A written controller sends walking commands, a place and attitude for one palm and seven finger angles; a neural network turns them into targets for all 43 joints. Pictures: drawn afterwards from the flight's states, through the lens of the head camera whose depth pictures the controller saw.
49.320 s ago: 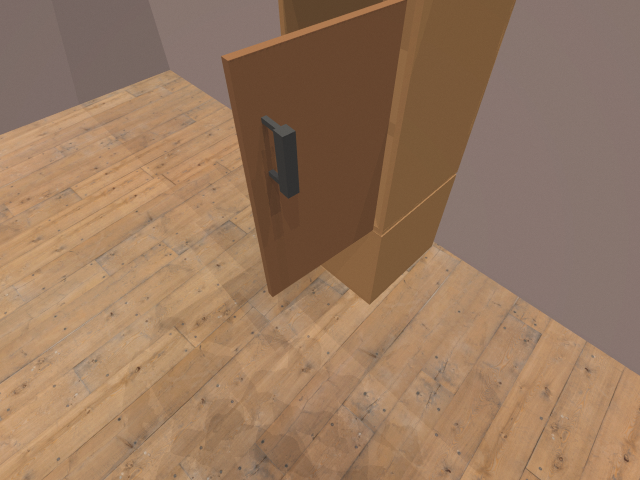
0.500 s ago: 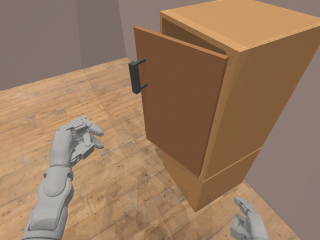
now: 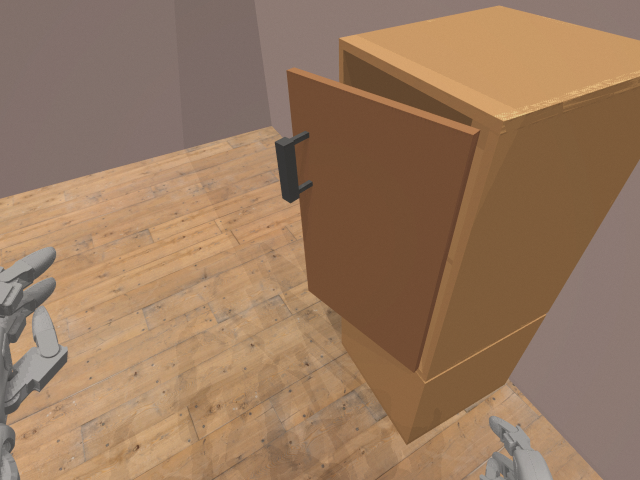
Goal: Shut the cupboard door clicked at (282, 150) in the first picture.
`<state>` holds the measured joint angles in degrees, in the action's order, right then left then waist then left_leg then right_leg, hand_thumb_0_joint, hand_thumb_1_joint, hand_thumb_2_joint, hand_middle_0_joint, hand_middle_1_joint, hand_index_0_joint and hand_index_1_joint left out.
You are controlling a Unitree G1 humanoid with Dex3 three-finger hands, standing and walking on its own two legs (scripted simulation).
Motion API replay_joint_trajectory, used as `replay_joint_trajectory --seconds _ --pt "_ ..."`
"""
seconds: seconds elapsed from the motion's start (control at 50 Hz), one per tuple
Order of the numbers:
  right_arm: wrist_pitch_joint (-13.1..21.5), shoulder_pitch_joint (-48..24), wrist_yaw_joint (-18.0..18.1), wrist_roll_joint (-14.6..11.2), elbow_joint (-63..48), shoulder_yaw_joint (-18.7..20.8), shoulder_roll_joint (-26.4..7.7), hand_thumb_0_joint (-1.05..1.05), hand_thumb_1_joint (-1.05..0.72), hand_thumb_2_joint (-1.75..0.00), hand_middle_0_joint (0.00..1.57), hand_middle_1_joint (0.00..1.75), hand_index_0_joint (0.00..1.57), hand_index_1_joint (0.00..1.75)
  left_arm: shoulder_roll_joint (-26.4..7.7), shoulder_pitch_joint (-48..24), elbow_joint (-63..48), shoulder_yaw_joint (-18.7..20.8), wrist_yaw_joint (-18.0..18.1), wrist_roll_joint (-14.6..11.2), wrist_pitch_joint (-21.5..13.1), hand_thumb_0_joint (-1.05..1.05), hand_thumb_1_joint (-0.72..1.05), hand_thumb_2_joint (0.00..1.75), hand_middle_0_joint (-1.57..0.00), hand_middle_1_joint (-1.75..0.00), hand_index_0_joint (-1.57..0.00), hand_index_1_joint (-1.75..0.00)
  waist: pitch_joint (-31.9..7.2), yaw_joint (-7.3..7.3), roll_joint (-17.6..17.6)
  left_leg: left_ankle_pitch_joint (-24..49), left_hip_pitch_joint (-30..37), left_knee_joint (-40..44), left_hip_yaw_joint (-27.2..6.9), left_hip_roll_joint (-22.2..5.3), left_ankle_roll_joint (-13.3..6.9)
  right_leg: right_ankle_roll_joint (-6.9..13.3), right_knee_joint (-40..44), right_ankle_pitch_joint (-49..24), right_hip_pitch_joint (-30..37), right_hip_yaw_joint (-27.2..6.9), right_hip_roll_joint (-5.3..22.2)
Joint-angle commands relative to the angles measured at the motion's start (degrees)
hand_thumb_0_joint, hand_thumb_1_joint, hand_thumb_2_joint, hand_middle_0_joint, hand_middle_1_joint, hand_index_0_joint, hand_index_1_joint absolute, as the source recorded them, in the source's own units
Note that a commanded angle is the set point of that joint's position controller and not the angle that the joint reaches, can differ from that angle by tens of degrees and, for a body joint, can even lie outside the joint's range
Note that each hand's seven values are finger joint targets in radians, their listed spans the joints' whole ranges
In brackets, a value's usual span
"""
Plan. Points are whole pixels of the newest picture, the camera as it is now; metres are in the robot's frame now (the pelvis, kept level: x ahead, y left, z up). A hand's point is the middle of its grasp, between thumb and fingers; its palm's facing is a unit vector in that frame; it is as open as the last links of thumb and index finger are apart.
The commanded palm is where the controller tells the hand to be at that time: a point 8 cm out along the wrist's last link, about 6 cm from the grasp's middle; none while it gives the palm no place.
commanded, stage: draw the hand back to the body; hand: left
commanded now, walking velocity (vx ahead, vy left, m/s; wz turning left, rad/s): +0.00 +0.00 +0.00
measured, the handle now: (296, 166) +0.63 +0.13 +0.08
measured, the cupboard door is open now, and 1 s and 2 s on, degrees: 17 17 17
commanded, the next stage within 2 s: step back with the hand held close in 0.30 s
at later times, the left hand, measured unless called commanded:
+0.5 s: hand (70, 339) +0.19 +0.27 +0.16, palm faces +0.47 -0.77 -0.43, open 7.4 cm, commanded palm +0.13 +0.30 +0.17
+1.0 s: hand (30, 399) +0.13 +0.28 +0.16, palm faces +0.49 -0.74 -0.45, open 7.4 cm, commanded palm +0.07 +0.30 +0.17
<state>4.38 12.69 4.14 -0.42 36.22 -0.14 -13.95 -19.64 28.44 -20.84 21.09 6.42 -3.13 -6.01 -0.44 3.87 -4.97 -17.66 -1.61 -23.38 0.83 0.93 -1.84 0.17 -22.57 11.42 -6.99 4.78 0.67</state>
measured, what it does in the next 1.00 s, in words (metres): shifts its weight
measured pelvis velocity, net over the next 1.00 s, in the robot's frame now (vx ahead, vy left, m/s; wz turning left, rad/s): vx -0.07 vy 0.00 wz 0.01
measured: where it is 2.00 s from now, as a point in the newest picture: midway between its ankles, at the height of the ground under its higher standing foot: outside the picture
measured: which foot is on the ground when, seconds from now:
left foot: down 0.00-1.00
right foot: down 0.00-1.00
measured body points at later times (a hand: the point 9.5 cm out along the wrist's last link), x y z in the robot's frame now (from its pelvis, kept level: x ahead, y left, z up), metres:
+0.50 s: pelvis -0.01 +0.00 +0.00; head -0.02 -0.02 +0.45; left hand +0.16 +0.31 +0.18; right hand +0.17 -0.22 -0.09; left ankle -0.05 +0.09 -0.74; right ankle +0.01 -0.12 -0.74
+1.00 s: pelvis -0.07 +0.00 -0.02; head -0.07 +0.00 +0.43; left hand +0.10 +0.31 +0.18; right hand +0.10 -0.23 -0.10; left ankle -0.05 +0.09 -0.74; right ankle -0.02 -0.12 -0.74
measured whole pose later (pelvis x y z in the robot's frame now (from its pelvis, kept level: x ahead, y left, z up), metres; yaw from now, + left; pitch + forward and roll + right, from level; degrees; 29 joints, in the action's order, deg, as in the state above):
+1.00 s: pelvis -0.07 +0.00 -0.02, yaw +0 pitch +1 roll +0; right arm 1.0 12.9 3.8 -0.3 31.9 -0.3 -12.8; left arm -21.5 27.6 -23.8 25.2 8.4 -1.4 -11.0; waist -1.9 0.3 -1.5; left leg -18.1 -20.7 -37.8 1.1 1.8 -2.4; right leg -0.5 -35.8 14.2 -22.6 0.5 0.5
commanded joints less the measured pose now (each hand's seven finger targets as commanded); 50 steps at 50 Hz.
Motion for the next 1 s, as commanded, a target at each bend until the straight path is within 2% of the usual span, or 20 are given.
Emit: replay_joint_trajectory --seconds 0.0,0.06,0.1,0.18,0.24,0.36,0.4,0.42,0.44,0.48,0.56,0.58,0.66,0.72,0.76,0.82,0.86,0.88,0.94,0.98 --pt "4.0 -7.5 0.7 0.1 -8.2 1.7 -5.3 0.00 -0.90 -0.90 0.20 0.30 0.20 0.30 -8.1 -11.3 -10.3 2.2 1.3 0.3 -3.1 0.00 0.90 0.90 -0.20 -0.30 -0.20 -0.30 1.7 -2.01 1.7 16.4 -8.1 4.6 -0.9 -1.8 1.7 0.3 2.2 -6.5 2.2 -1.5 0.0" --pt "4.3 -7.6 1.1 0.1 -7.9 1.7 -5.5 0.00 -0.90 -0.90 0.20 0.30 0.20 0.30 -9.1 -12.0 -9.1 3.0 1.6 0.4 -3.1 0.00 0.90 0.90 -0.20 -0.30 -0.20 -0.30 1.2 -1.58 2.7 12.9 -8.1 5.2 -1.0 -1.5 1.2 0.5 2.7 -3.9 2.6 -1.7 0.1" --pt "4.4 -7.8 1.2 0.3 -8.3 1.6 -5.1 0.00 -0.90 -0.90 0.20 0.30 0.20 0.30 -9.8 -11.2 -10.1 4.1 1.8 0.3 -3.4 0.00 0.90 0.90 -0.20 -0.30 -0.20 -0.30 -1.8 -0.94 3.6 13.1 -7.9 5.1 -0.9 -1.3 1.2 0.5 2.1 -4.5 4.7 -1.8 0.3" --pt "4.9 -8.3 0.9 0.5 -8.8 1.3 -4.3 0.00 -0.90 -0.90 0.20 0.30 0.20 0.30 -10.9 -9.6 -14.3 5.4 1.8 0.4 -3.8 0.00 0.90 0.90 -0.20 -0.30 -0.20 -0.30 -6.0 -0.06 -1.0 18.3 -7.3 4.3 -0.9 -1.1 1.8 0.8 1.0 -9.2 8.4 -2.0 0.5" --pt "4.9 -8.2 0.7 0.7 -8.7 1.1 -4.1 0.00 -0.90 -0.90 0.20 0.30 0.20 0.30 -11.1 -7.7 -13.7 6.1 1.8 0.4 -3.4 0.00 0.90 0.90 -0.20 -0.30 -0.20 -0.30 -4.3 0.06 -2.4 21.8 -7.8 3.8 -0.6 -1.3 2.4 0.8 0.9 -11.5 8.1 -1.9 0.3" --pt "3.9 -8.0 0.5 0.4 -8.7 1.4 -4.4 0.00 -0.90 -0.90 0.20 0.30 0.20 0.30 -9.9 -6.4 -9.9 5.8 1.0 -0.1 -2.7 0.00 0.90 0.90 -0.20 -0.30 -0.20 -0.30 -0.5 -0.34 2.7 20.4 -8.9 4.4 -0.7 -1.9 2.3 0.7 1.7 -10.1 6.1 -1.7 0.0" --pt "3.8 -8.2 0.5 0.3 -8.9 1.5 -4.4 0.00 -0.90 -0.90 0.20 0.30 0.20 0.30 -9.7 -7.9 -10.6 5.3 1.0 0.0 -2.9 0.00 0.90 0.90 -0.20 -0.30 -0.20 -0.30 -0.8 -0.48 2.2 18.5 -8.8 4.7 -0.7 -1.9 2.2 0.6 1.7 -8.4 5.8 -1.8 0.0" --pt "2.6 -7.2 0.3 -0.2 -11.0 2.4 -7.2 0.00 -0.90 -0.90 0.20 0.30 0.20 0.30 -17.3 -14.4 -13.9 12.4 1.4 0.0 -5.1 0.00 0.90 0.90 -0.20 -0.30 -0.20 -0.30 0.6 -2.79 1.9 11.2 -15.5 2.1 -2.4 -3.5 0.4 1.4 2.2 -10.6 3.4 -7.3 3.0" --pt "1.9 -6.4 0.4 0.0 -10.2 2.4 -6.1 0.00 -0.90 -0.90 0.20 0.30 0.20 0.30 -12.5 -7.8 -9.4 8.7 1.0 -0.1 -5.3 0.00 0.90 0.90 -0.20 -0.30 -0.20 -0.30 -0.7 -2.98 5.1 9.4 -15.4 -0.1 -3.0 -3.0 0.4 2.3 2.4 -10.0 1.9 -8.1 5.7" --pt "1.2 -6.9 0.0 0.1 -10.5 2.2 -5.6 0.00 -0.90 -0.90 0.20 0.30 0.20 0.30 -10.9 -4.5 -9.9 6.8 0.9 0.2 -5.5 0.00 0.90 0.90 -0.20 -0.30 -0.20 -0.30 -2.7 -3.21 6.1 9.6 -14.3 -3.1 -3.0 -2.7 0.6 3.5 2.5 -10.2 0.1 -10.3 8.3" --pt "-0.2 -6.4 0.0 -0.1 -11.2 3.1 -6.4 0.00 -0.90 -0.90 0.20 0.30 0.20 0.30 -12.9 -0.4 -15.5 8.3 2.0 0.1 -6.2 0.00 0.90 0.90 -0.20 -0.30 -0.20 -0.30 -9.3 -3.58 4.0 15.2 -14.8 -6.8 -4.1 -3.2 1.5 5.0 -2.4 -17.1 1.1 -10.4 10.6" --pt "-0.5 -6.1 0.1 -0.2 -11.6 3.1 -6.3 0.00 -0.90 -0.90 0.20 0.30 0.20 0.30 -13.5 1.0 -16.3 9.1 2.3 0.0 -6.3 0.00 0.90 0.90 -0.20 -0.30 -0.20 -0.30 -10.6 -3.69 4.3 17.7 -14.6 -6.5 -4.5 -3.9 1.7 4.7 -4.6 -19.2 1.2 -9.9 10.3" --pt "-1.8 -6.9 1.1 -0.1 -13.1 3.6 -7.0 0.00 -0.90 -0.90 0.20 0.30 0.20 0.30 -16.9 2.3 -20.4 13.0 3.1 -0.2 -6.5 0.00 0.90 0.90 -0.20 -0.30 -0.20 -0.30 -12.3 -3.12 -1.0 30.8 -16.8 -3.1 -7.0 -6.8 2.6 1.6 -12.6 -22.0 1.6 -5.4 5.4" --pt "-1.9 -5.9 1.2 0.3 -13.9 3.8 -6.8 0.00 -0.90 -0.90 0.20 0.30 0.20 0.30 -15.9 2.1 -20.7 12.8 2.9 -0.2 -6.6 0.00 0.90 0.90 -0.20 -0.30 -0.20 -0.30 -10.9 -3.16 -2.6 38.4 -17.7 -1.4 -7.8 -9.6 2.6 0.1 -16.6 -13.6 -0.4 -4.1 2.4" --pt "-1.4 -5.8 1.2 0.8 -13.6 4.0 -7.1 0.00 -0.90 -0.90 0.20 0.30 0.20 0.30 -15.4 0.9 -19.7 12.7 2.7 0.0 -6.8 0.00 0.90 0.90 -0.20 -0.30 -0.20 -0.30 -8.4 -2.96 -4.6 33.6 -21.2 1.6 -9.4 -11.7 1.0 -0.4 -18.9 -5.3 -1.0 -3.9 0.9" --pt "-0.6 -4.8 1.2 0.9 -13.1 4.0 -7.4 0.00 -0.90 -0.90 0.20 0.30 0.20 0.30 -12.9 -1.3 -15.6 10.9 2.6 0.8 -7.0 0.00 0.90 0.90 -0.20 -0.30 -0.20 -0.30 -3.2 -3.44 -2.5 13.8 -32.3 4.3 -9.7 -13.6 -2.6 -0.9 -20.4 -0.9 2.5 -5.1 0.3" --pt "-0.4 -5.0 1.3 0.6 -13.1 4.0 -7.8 0.00 -0.90 -0.90 0.20 0.30 0.20 0.30 -13.1 -1.8 -12.8 11.2 2.6 1.6 -7.2 0.00 0.90 0.90 -0.20 -0.30 -0.20 -0.30 -1.0 -3.46 -0.5 0.9 -38.5 3.1 -8.6 -11.7 -3.2 -0.5 -17.3 -7.4 5.3 -7.1 1.2" --pt "-0.5 -4.7 1.2 0.2 -13.2 3.6 -7.3 0.00 -0.90 -0.90 0.20 0.30 0.20 0.30 -11.9 -2.1 -11.7 9.7 2.5 1.7 -7.2 0.00 0.90 0.90 -0.20 -0.30 -0.20 -0.30 0.1 -4.02 2.8 -3.3 -39.8 0.9 -7.7 -9.6 -2.6 0.2 -15.1 -10.5 4.4 -9.3 2.8" --pt "-0.7 -4.5 0.3 0.2 -12.6 3.4 -6.9 0.00 -0.90 -0.90 0.20 0.30 0.20 0.30 -12.8 -3.6 -12.5 8.6 2.8 1.6 -8.0 0.00 0.90 0.90 -0.20 -0.30 -0.20 -0.30 -1.6 -4.64 7.9 -6.3 -31.3 -7.6 -4.7 -4.0 -0.5 3.2 -4.5 -5.8 -6.4 -17.5 9.0" --pt "-0.6 -4.8 0.1 0.0 -12.3 3.3 -6.2 0.00 -0.90 -0.90 0.20 0.30 0.20 0.30 -14.2 -3.4 -16.8 9.0 3.2 1.5 -8.6 0.00 0.90 0.90 -0.20 -0.30 -0.20 -0.30 -6.2 -4.59 10.2 -1.3 -24.8 -11.7 -4.2 -2.7 0.4 4.8 -1.8 -4.7 -8.9 -18.5 11.6"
